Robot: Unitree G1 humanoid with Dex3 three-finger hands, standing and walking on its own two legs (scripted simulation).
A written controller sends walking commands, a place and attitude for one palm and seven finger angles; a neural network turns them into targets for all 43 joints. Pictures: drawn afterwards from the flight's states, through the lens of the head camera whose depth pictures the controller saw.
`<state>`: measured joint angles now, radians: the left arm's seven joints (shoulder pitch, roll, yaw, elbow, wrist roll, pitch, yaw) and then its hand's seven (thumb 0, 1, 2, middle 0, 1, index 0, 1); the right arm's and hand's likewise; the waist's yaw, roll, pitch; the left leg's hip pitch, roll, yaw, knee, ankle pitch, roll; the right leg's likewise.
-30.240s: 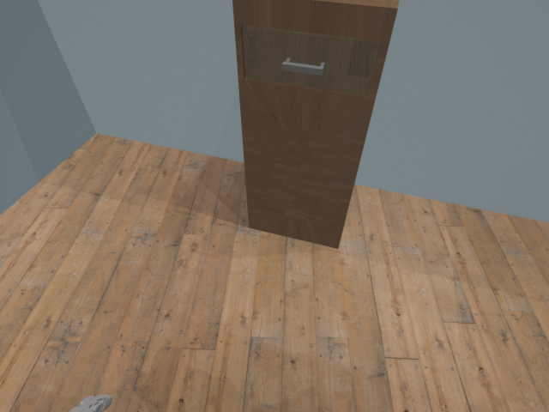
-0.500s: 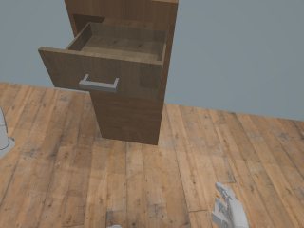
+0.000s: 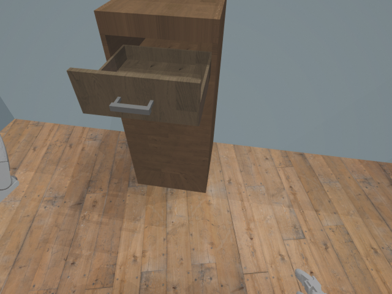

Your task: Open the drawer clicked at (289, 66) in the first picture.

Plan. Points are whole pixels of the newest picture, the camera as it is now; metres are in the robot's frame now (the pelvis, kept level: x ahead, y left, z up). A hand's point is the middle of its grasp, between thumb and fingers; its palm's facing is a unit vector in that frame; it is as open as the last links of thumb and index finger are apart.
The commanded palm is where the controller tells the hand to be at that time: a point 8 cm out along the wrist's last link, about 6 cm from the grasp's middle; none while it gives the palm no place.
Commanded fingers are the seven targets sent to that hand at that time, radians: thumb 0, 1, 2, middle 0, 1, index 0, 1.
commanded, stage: stop stepping back and stand still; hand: left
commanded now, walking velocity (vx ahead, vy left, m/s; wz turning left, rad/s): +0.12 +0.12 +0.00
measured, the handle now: (132, 105) +0.61 +0.21 +0.07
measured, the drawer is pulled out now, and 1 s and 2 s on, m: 0.28 0.28 0.28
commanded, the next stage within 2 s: let the arm hang, fingers relaxed in 1.20 s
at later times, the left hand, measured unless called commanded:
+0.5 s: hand (22, 155) +0.21 +0.21 +0.28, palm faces +0.46 -0.73 -0.50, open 7.4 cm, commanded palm +0.15 +0.28 +0.26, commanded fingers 0.00 0.90 0.90 -0.20 -0.30 -0.20 -0.30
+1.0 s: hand out of the picture +0.20 +0.28 +0.27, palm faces +0.48 -0.76 -0.44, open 7.4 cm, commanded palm +0.14 +0.32 +0.26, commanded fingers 0.00 0.90 0.90 -0.20 -0.30 -0.20 -0.30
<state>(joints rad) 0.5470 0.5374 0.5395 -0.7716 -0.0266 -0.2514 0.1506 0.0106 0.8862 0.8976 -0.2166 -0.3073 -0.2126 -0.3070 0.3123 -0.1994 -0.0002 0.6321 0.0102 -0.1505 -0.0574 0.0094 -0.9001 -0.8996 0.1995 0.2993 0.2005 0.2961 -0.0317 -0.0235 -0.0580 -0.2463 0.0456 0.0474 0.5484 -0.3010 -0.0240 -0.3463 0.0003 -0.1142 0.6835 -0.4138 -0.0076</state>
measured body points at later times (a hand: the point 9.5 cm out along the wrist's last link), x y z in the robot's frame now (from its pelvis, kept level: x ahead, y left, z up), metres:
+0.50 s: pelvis +0.01 +0.00 +0.01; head +0.03 +0.00 +0.46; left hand +0.18 +0.25 +0.30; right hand +0.20 -0.26 -0.07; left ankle +0.03 +0.13 -0.73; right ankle +0.02 -0.07 -0.73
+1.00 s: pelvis +0.00 +0.04 +0.01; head +0.01 +0.06 +0.46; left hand +0.17 +0.32 +0.29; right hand +0.16 -0.19 -0.07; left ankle +0.03 +0.13 -0.73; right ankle +0.02 -0.07 -0.73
